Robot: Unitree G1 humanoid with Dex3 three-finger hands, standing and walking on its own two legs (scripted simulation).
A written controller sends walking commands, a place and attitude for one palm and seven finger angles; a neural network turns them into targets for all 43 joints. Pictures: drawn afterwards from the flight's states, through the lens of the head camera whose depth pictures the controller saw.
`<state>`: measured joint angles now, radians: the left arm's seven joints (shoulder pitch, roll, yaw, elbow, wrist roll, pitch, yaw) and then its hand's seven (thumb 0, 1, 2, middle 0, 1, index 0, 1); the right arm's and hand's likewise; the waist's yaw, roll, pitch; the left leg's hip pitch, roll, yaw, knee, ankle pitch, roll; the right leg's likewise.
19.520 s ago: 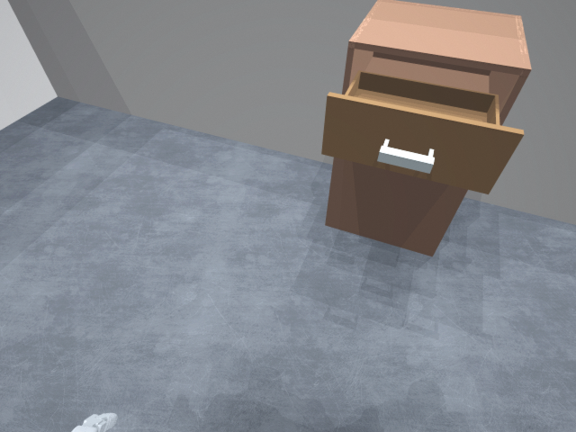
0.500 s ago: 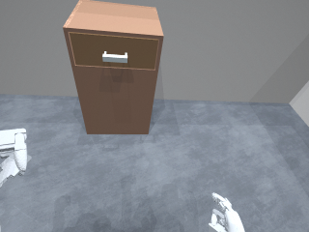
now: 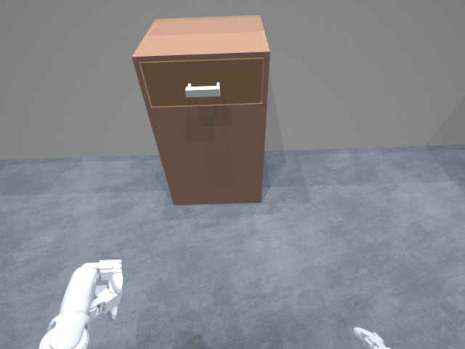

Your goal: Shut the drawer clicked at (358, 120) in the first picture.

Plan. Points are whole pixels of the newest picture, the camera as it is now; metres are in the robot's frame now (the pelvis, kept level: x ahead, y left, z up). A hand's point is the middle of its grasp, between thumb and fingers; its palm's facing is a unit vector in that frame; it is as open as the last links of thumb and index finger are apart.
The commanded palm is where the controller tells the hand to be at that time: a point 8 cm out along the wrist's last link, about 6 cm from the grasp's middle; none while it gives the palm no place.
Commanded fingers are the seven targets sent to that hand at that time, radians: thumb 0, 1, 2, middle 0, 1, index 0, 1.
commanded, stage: let the arm hang, fingers relaxed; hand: left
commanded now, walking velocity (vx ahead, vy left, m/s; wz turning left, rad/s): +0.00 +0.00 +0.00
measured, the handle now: (203, 88) +1.01 +0.13 -0.03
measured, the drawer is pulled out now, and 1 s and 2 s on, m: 0.00 0.00 0.00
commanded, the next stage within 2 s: look to check the result in 0.96 s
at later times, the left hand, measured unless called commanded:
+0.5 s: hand out of the picture -0.04 +0.21 -0.14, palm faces +0.05 -0.97 -0.25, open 6.0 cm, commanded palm none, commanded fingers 0.00 0.90 0.90 -0.20 -0.30 -0.20 -0.30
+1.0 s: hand out of the picture +0.05 +0.21 -0.14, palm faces +0.01 -0.97 -0.25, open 7.4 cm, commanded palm none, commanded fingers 0.00 0.90 0.90 -0.20 -0.30 -0.20 -0.30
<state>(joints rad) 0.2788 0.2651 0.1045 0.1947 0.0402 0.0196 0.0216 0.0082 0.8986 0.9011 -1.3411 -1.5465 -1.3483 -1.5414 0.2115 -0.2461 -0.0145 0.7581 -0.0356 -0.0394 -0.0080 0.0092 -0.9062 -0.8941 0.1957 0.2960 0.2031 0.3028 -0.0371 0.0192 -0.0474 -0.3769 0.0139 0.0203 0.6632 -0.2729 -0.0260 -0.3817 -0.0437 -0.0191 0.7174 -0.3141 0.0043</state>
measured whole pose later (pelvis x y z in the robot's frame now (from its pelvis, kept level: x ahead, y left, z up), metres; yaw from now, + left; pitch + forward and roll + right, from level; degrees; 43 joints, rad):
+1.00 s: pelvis +0.01 +0.01 +0.03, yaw +0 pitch -2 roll +0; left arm 0.19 0.20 0.02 1.13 0.02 0.00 0.01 0.01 0.90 0.90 -0.20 -0.31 -0.21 -0.30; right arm 0.26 -0.19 -0.02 1.13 -0.02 0.00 -0.02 0.00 -0.91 -0.89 0.20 0.30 0.20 0.30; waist -0.01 0.02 0.05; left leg -0.18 0.00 0.03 0.40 -0.19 0.01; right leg -0.21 -0.02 -0.03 0.41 -0.18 0.00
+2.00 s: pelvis +0.04 +0.00 +0.03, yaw -1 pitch -1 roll +0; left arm 0.12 0.29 0.02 1.14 0.01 -0.01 0.01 0.01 0.90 0.90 -0.20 -0.30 -0.21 -0.30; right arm 0.15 -0.29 -0.02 1.13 -0.02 0.00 -0.01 0.00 -0.91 -0.89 0.20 0.30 0.20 0.30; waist -0.01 0.02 0.05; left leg -0.10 0.02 0.03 0.32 -0.20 -0.01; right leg -0.12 0.01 -0.03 0.32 -0.18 -0.01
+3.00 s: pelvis +0.04 +0.01 +0.03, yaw -1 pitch -1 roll +0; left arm 0.11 0.32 0.02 1.14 0.01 -0.01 0.00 0.01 0.90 0.90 -0.20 -0.30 -0.21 -0.30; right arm 0.13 -0.32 -0.01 1.13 -0.01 -0.01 -0.01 0.00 -0.91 -0.89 0.20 0.30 0.21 0.30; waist 0.00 0.01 0.04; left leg -0.07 0.01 0.03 0.29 -0.19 0.00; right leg -0.10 -0.01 -0.03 0.30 -0.18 0.00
